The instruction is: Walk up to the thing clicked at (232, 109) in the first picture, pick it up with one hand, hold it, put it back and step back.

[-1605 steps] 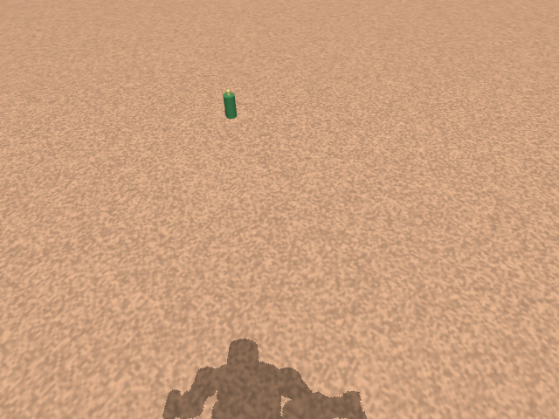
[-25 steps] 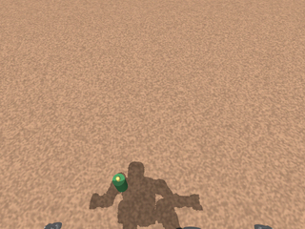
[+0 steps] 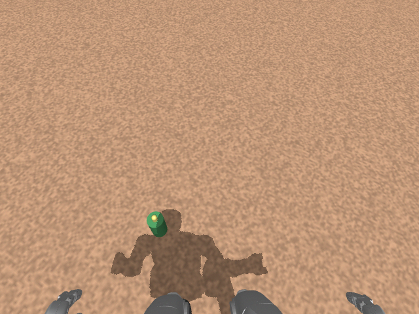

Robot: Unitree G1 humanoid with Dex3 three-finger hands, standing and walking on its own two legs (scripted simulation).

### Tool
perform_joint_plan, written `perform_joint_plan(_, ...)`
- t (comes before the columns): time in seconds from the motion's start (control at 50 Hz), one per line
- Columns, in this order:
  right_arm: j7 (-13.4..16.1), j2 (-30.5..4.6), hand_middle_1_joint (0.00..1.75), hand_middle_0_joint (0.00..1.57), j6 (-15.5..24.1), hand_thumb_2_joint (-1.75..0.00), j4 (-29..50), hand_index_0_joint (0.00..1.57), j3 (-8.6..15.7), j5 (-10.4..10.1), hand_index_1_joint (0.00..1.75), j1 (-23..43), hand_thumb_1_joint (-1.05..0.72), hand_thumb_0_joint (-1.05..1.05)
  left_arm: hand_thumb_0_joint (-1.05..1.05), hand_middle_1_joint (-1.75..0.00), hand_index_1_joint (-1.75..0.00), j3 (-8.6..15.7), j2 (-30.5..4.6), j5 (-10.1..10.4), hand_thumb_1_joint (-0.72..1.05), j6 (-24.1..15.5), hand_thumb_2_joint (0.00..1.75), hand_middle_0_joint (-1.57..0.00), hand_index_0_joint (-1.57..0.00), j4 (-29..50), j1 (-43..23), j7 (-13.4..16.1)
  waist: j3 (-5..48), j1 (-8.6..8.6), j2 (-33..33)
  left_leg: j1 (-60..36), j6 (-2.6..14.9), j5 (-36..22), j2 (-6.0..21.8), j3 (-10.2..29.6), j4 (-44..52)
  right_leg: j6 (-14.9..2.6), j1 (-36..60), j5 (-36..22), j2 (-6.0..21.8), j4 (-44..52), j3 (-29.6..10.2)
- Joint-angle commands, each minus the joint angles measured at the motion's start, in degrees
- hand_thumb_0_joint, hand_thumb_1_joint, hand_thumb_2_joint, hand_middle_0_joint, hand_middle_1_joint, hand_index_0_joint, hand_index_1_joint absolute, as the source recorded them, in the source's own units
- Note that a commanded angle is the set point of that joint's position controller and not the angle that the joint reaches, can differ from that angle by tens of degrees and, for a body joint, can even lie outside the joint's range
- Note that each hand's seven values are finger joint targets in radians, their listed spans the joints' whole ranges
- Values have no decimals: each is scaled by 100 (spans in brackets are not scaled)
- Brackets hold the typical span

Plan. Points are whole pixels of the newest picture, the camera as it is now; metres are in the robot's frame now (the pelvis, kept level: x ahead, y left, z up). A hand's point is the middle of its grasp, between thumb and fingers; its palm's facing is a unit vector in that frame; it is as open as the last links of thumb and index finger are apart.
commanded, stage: step back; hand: left
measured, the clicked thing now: (157, 223) +0.48 +0.23 -0.67
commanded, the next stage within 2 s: none
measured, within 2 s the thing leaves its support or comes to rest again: neither
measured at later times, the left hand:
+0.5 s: hand out of the picture +0.00 +0.25 -0.15, palm faces +0.03 -0.93 -0.36, open 7.4 cm
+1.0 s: hand out of the picture -0.21 +0.20 -0.13, palm faces -0.01 -0.91 -0.42, open 7.4 cm
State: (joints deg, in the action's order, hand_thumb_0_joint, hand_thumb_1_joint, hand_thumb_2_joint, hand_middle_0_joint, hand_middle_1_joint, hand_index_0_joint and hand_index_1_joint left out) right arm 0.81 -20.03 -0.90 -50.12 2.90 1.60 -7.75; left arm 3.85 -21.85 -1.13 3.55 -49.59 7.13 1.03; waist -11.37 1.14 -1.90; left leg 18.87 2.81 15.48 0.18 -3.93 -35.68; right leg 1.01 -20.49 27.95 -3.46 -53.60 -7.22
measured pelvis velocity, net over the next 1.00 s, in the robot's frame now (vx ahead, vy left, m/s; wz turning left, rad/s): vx -0.28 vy -0.07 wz -0.01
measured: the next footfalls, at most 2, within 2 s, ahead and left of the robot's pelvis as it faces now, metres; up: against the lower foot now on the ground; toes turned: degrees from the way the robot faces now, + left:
right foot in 0.08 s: +0.01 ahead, -0.13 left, +0.00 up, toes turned +3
left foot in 0.44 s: -0.10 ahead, +0.10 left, +0.00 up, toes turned +0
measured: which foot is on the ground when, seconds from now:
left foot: down 0.00-0.10, up 0.12-0.42, down 0.44-0.86, up 0.88-1.00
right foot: up 0.00-0.06, down 0.08-0.46, up 0.48-0.82, down 0.84-1.00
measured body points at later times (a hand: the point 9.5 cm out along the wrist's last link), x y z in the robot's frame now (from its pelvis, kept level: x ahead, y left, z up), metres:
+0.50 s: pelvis -0.13 -0.01 -0.01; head -0.07 +0.01 +0.44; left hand +0.00 +0.30 -0.12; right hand -0.04 -0.32 -0.12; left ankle -0.14 +0.10 -0.73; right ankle -0.04 -0.13 -0.71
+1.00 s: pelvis -0.28 -0.07 +0.00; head -0.23 -0.09 +0.45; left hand -0.21 +0.24 -0.10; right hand -0.16 -0.39 -0.12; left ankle -0.27 +0.09 -0.65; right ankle -0.25 -0.19 -0.73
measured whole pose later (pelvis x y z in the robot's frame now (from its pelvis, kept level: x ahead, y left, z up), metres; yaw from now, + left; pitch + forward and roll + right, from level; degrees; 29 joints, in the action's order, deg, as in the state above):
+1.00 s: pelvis -0.28 -0.07 +0.00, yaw -1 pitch -2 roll +2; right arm 0.9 -23.6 -3.3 -48.3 3.3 0.2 -8.7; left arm 3.8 -19.6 -2.5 3.3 -48.7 13.0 -0.1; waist -7.6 -1.7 1.2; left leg 29.1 -0.2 26.8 -6.3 8.0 -66.0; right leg -0.7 -17.2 17.7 0.7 -36.6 -3.8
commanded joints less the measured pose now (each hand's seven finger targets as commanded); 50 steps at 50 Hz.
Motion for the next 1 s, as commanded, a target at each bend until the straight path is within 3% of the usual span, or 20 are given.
perform_joint_plan(0.0,93,-1700,30,20,14,-90,468,20,454,-39,30,-10,-90,0,0,-30,-30,313,-931,-41,90,-241,90,-20,-20,355,464,8,1605,-93,1023,-1267,903,-2413,1408,1495,369,-98,283,-511,233,1764,441)
perform_joint_plan(0.04,60,-1570,30,20,-41,-90,490,20,401,-109,30,174,-90,0,0,-30,-30,374,-956,-92,90,-288,90,-20,-20,157,771,13,1676,-269,767,-529,494,-1774,1141,1270,-18,-269,1224,-1813,212,2807,428)
perform_joint_plan(0.06,47,-1408,30,20,-44,-90,524,20,341,-164,30,169,-90,0,0,-30,-30,438,-1235,-139,90,-318,90,-20,-20,238,740,24,1692,-254,141,76,220,-887,774,1050,-357,-488,1505,-2357,728,2904,-413)
perform_joint_plan(0.08,34,-1147,30,20,-59,-90,566,20,257,-184,30,126,-90,0,0,-30,-30,534,-1593,-131,90,-324,90,-20,-20,351,534,8,1371,-199,-1006,1078,-173,911,-180,665,-1301,-968,1482,-2557,1649,3223,-1837)
perform_joint_plan(0.1,132,-1216,30,20,-115,-90,543,20,324,-147,30,302,-90,0,0,-30,-30,564,-2004,-136,90,-313,90,-20,-20,567,221,8,1088,-428,-1459,711,-291,2250,-575,921,-2677,-1979,191,-2880,2618,3489,-2710)
perform_joint_plan(0.2,127,-1289,30,20,-86,-90,178,20,261,-197,30,-385,-90,0,0,-30,-30,420,-1148,-75,90,-303,90,-20,-20,862,-401,60,990,-20,-557,799,-361,1310,-818,1255,-3466,-1232,580,-3772,1389,2886,-626)
perform_joint_plan(0.34,131,-1191,30,20,50,-90,397,20,201,-125,30,-441,-90,0,0,-30,-30,410,-1158,-96,90,-174,90,-20,-20,964,225,90,1648,-332,-987,565,-371,1229,-122,737,-318,-1296,2158,-4128,1590,2237,-715)
perform_joint_plan(0.4,100,-1183,30,20,105,-90,206,20,305,-11,30,-850,-90,0,0,-30,-30,338,-1223,12,90,-52,90,-20,-20,1045,3,22,1662,-83,-722,-659,-229,-693,-169,442,1482,-859,1333,-3408,1262,1679,-372)
perform_joint_plan(0.44,68,-1990,30,20,122,-90,402,20,503,133,30,-473,-90,0,0,-30,-30,257,-839,40,90,-29,90,-20,-20,1104,240,-7,1589,-230,1311,-1540,499,-1684,1683,3005,1644,-281,-825,-323,59,362,361)
perform_joint_plan(0.46,34,-2379,30,20,101,-90,509,20,574,85,30,-367,-90,0,0,-30,-30,394,-1125,-16,90,-40,90,-20,-20,1129,-233,86,1314,144,1553,-367,1418,-1802,2449,3558,1768,-108,-613,958,-147,-733,29)
perform_joint_plan(0.48,85,-2324,30,20,147,-90,553,20,591,74,30,-132,-90,0,0,-30,-30,417,-1240,-72,90,-49,90,-20,-20,1117,-430,105,1066,145,1447,65,1625,-1734,2589,3754,1820,-125,-462,838,-5,-1471,-446)
perform_joint_plan(0.54,125,-1559,30,20,164,-90,619,20,351,89,30,263,-90,0,0,-30,-30,412,-1064,76,90,-59,90,-20,-20,805,243,17,1024,-382,749,-711,807,-2855,1233,1622,1155,-214,-1008,-5,-360,-1908,-566)
perform_joint_plan(0.7,124,-1647,30,20,93,-90,712,20,454,21,30,-292,-90,0,0,-30,-30,384,-990,-19,90,-157,90,-20,-20,810,288,-7,1359,74,1221,-1531,1218,-2623,1508,1703,757,145,-579,236,62,-14,2)
perform_joint_plan(0.8,64,-1674,30,20,-107,-90,848,20,414,-56,30,239,-90,0,0,-30,-30,411,-972,-65,90,-248,90,-20,-20,230,1148,-44,1638,-321,1219,-327,541,-1389,1019,1269,-25,-151,1279,-1537,141,3041,663)
perform_joint_plan(0.82,52,-1479,30,20,-142,-90,846,20,369,-99,30,115,-90,0,0,-30,-30,481,-1229,-146,90,-277,90,-20,-20,263,1077,-50,1520,-274,622,494,235,-291,577,1255,-389,-284,1551,-1500,423,2955,13)
perform_joint_plan(0.84,59,-1186,30,20,-136,-90,962,20,277,-133,30,93,-90,0,0,-30,-30,601,-1692,-191,90,-296,90,-20,-20,390,1060,-59,1325,-332,-846,1528,-109,1262,-395,992,-1389,-717,1439,-1231,1550,3306,-1756)
perform_joint_plan(0.86,165,-1301,30,20,-149,-90,968,20,361,-110,30,258,-90,0,0,-30,-30,678,-2262,-203,90,-267,90,-20,-20,668,454,-51,1075,-507,-1626,1037,-304,2074,-568,1112,-2797,-1760,-167,-1138,2701,3794,-2768)
perform_joint_plan(0.88,170,-1578,30,20,-144,-90,879,20,485,-138,30,208,-90,0,0,-30,-30,662,-2186,-150,90,-294,90,-20,-20,815,34,-8,642,-324,-1422,496,-290,1964,-247,1497,-3433,-1839,-1256,-993,2853,4020,-2931)
perform_joint_plan(0.94,99,-1399,30,20,-140,-90,475,20,355,-198,30,-383,-90,0,0,-30,-30,486,-1423,-137,90,-289,90,-20,-20,895,-603,32,603,115,-647,760,-292,1046,-737,1346,-3712,-1152,-463,-2154,1566,3132,-634)
perform_joint_plan(0.98,130,-1320,30,20,-70,-90,473,20,279,-167,30,-410,-90,0,0,-30,-30,487,-1314,-162,90,-271,90,-20,-20,873,-222,33,835,-145,-666,869,-396,1097,-726,1240,-3306,-1128,183,-2552,1387,2830,-462)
